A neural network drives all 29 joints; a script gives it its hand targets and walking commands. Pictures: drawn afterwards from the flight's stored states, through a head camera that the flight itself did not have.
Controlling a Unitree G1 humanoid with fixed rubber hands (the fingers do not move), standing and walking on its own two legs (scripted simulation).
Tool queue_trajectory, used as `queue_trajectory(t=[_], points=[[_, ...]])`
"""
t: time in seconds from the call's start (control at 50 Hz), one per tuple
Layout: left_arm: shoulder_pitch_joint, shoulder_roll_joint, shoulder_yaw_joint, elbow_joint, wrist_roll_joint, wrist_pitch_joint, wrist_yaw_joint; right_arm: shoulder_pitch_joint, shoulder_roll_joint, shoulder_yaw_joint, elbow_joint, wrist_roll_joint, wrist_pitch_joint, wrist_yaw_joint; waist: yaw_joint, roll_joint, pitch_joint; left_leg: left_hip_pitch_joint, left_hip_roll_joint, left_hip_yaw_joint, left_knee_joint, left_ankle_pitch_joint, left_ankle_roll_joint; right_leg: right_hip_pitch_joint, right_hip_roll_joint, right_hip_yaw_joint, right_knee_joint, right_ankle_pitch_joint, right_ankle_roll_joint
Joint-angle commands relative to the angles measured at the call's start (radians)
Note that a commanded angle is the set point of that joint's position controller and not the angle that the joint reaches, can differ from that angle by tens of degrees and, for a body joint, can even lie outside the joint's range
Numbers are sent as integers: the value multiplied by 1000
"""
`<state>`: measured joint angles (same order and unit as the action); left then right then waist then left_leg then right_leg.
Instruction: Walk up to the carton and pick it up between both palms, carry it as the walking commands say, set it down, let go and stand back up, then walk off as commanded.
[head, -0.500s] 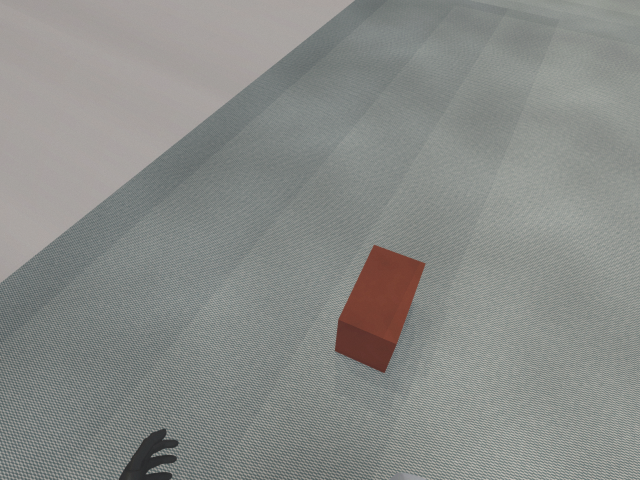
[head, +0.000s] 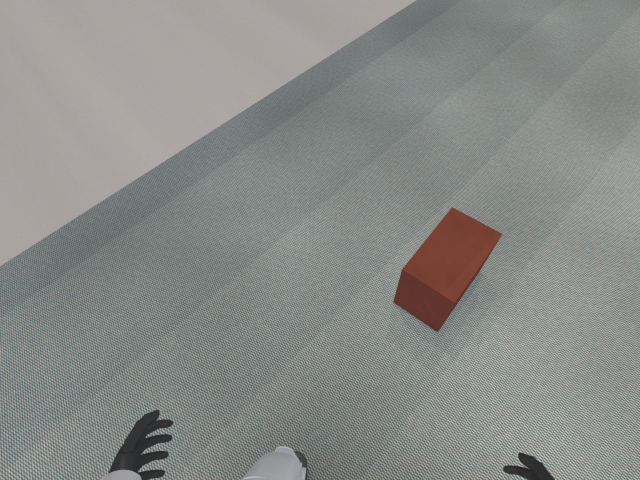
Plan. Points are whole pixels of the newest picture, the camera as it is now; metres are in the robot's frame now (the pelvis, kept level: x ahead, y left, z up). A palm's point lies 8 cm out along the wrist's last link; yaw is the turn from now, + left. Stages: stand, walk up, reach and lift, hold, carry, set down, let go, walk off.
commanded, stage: walk off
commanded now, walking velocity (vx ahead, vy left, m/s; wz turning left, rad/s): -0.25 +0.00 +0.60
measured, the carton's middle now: (444, 269) +0.72 -0.38 -0.65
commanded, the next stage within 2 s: stand in 0.34 s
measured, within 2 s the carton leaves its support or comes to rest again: neither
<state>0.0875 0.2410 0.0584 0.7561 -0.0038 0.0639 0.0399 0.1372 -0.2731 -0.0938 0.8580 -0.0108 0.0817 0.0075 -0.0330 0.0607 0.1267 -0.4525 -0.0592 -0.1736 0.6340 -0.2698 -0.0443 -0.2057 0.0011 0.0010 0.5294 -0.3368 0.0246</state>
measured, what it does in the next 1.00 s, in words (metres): walks backwards, turning left: left foot, then right foot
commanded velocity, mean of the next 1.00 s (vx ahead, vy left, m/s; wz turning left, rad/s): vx -0.08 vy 0.00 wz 0.19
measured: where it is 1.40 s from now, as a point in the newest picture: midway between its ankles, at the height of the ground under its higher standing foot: outside the picture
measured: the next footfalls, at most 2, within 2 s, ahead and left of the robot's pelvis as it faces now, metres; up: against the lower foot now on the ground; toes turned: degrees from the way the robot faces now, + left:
left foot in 0.30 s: -0.17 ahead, +0.10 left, +0.00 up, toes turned +20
right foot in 0.70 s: -0.10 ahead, -0.13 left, +0.00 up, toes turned +15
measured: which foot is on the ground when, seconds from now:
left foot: up 0.00-0.28, down 0.30-1.00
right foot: down 0.00-0.30, up 0.32-0.68, down 0.70-1.00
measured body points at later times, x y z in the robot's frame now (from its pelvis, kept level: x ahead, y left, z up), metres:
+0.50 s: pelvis -0.12 +0.01 +0.01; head -0.09 +0.05 +0.45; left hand -0.09 +0.31 -0.13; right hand +0.06 -0.23 -0.10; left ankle -0.14 +0.11 -0.73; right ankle -0.10 -0.14 -0.64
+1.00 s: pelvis -0.15 -0.01 +0.01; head -0.15 -0.01 +0.46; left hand -0.16 +0.24 -0.13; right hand -0.01 -0.23 -0.14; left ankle -0.21 +0.09 -0.73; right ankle -0.14 -0.14 -0.73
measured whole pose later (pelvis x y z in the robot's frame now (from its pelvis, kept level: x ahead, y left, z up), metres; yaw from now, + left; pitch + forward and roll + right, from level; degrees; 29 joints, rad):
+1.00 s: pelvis -0.15 -0.01 +0.01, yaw +21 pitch -2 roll +0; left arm 0.24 0.18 0.04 0.88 0.01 0.02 0.02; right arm 0.23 -0.21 -0.04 0.99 -0.02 0.03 -0.01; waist 0.01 0.00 0.03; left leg -0.19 -0.02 -0.02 0.52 -0.30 0.00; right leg -0.15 -0.06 -0.10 0.53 -0.35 0.02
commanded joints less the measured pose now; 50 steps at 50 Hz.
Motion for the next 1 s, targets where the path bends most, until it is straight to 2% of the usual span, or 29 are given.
queue_trajectory(t=[0.0,0.04,0.06,0.08,0.12,0.14,0.18,0.2,0.26,0.28,0.3,0.32,0.34,0.38,0.42,0.48,0.54,0.58,0.6,0.66,0.68,0.7,0.74,0.78,0.8,0.88,0.92,0.94,0.98], points=[[11,216,51,-80,31,2,7,57,-145,-51,-68,-15,-18,5,13,-273,-229,-25,13,88,504,-344,-42,10,-456,199,-187,618,-239],[-29,133,20,-104,37,-7,8,24,-162,-49,-64,-13,-7,11,20,-287,-126,4,32,90,711,-328,-42,-166,-425,150,-213,676,-266],[-73,101,13,-107,31,-4,6,35,-162,-52,-41,-5,8,11,-10,-221,-98,-15,34,64,767,-266,-50,-140,-355,92,-180,657,-231],[-115,145,20,-106,32,3,19,121,-105,-38,-14,9,12,25,-65,-298,-109,-33,31,104,732,-200,-58,-84,-307,-15,-167,629,-200],[-91,150,29,-124,29,1,16,66,-129,-29,-31,10,11,21,-11,-352,-63,-27,42,157,646,-188,-78,-94,-307,-18,-154,461,-191],[-61,138,24,-122,34,4,20,36,-121,-29,-40,10,5,29,14,-301,-89,-34,52,181,533,-178,-80,-8,-266,-28,-142,436,-182],[28,120,23,-96,39,-8,12,37,-109,-24,-42,11,0,39,54,-309,-120,-66,70,195,335,-264,-82,174,-306,-10,-67,616,-192],[57,167,41,-80,37,-14,8,38,-105,-18,-39,3,0,34,56,-305,-144,-19,75,202,263,-293,-70,218,-333,4,-21,748,-195],[132,229,62,-32,9,-12,-5,67,-73,-15,-35,4,-21,20,39,-304,-189,189,65,245,-120,-132,-25,176,-327,-35,50,703,-154],[135,217,66,-41,12,-13,-9,99,-112,-21,-32,-2,-27,19,16,-161,-177,311,145,172,-277,97,-4,72,-317,-110,155,621,-112],[112,148,58,-75,3,-10,-34,116,-231,-44,-33,5,-34,16,15,76,-143,371,300,-86,-295,510,31,-163,-180,-170,333,241,-15],[56,128,49,-105,-8,-2,-25,136,-338,-63,-24,-15,-35,22,-21,251,-120,363,478,-246,-285,861,173,-344,-68,-125,507,-308,27],[-81,104,21,-161,-9,4,-9,199,-307,-55,-26,3,-32,14,-82,309,-56,150,509,-282,-318,807,273,-310,-77,-27,637,-366,22],[-90,83,29,-129,0,14,-26,62,-208,-30,-58,-16,-32,-5,-26,109,-132,225,395,-116,-297,443,208,-335,-112,18,706,-193,0],[-28,101,38,-85,21,20,-28,26,-145,-13,-78,-17,-34,-17,-28,227,-199,245,314,-91,-275,293,175,-294,-83,2,711,-120,8],[19,73,25,-56,18,12,-28,56,-111,-8,-62,-14,-35,-28,-19,113,-165,275,267,-5,-273,267,162,-282,-71,-45,602,-79,34],[39,62,16,-47,12,12,-28,68,-182,-14,-53,-22,-35,-28,-14,183,-151,282,288,-93,-315,178,198,-235,-66,-48,405,-144,38],[97,68,24,-14,6,14,-25,106,-124,0,-47,-19,-40,-18,-18,81,-133,183,325,-125,-323,156,206,-121,-36,-51,318,-161,24],[97,74,19,-13,3,19,-33,103,-129,1,-33,-16,-41,-12,-27,173,-171,231,316,-145,-312,167,195,-81,-22,-54,246,-212,15],[181,35,16,32,8,-8,-5,48,-151,-5,-34,-16,-48,-10,51,29,-148,112,254,-79,-242,195,132,95,-22,-94,-88,59,-16],[182,79,20,11,35,-26,-18,107,-96,0,-19,-4,-33,-9,42,-7,-150,29,172,-13,-131,67,82,154,-155,70,-226,1,-39],[176,177,37,1,36,-42,-19,164,-37,21,-6,3,-35,-14,13,-297,-163,-83,59,86,34,-152,46,211,-377,332,-308,74,-83],[97,208,45,-5,52,-53,-21,-15,-72,14,-50,-21,-30,-21,66,-222,-46,63,26,44,263,-226,44,-172,-387,290,-336,-49,-179],[55,58,-4,1,23,-66,-15,14,-36,18,-15,1,-41,-12,5,-224,-29,54,40,44,246,-176,51,-111,-304,167,-312,164,-157],[17,61,-2,-7,30,-68,-15,94,-58,10,16,3,-41,0,-15,-309,-63,74,37,58,260,-149,36,-70,-261,116,-285,232,-152],[138,86,15,42,36,-61,-16,96,-59,19,46,1,-47,-15,28,-239,-74,164,73,144,-71,-156,28,44,-254,61,-155,499,-171],[194,72,16,69,19,-51,-19,106,-50,31,52,-9,-61,-24,21,-216,-108,275,107,99,-346,155,43,70,-213,31,-78,558,-98],[227,80,31,62,17,-58,-13,131,-103,13,68,-26,-76,-36,55,-86,-178,393,182,6,-264,435,54,-5,-158,2,-20,445,-69],[179,78,21,93,14,-56,-8,71,-61,26,84,-10,-87,-26,61,23,-76,234,189,-9,-241,405,85,68,-106,-38,-117,164,-21]])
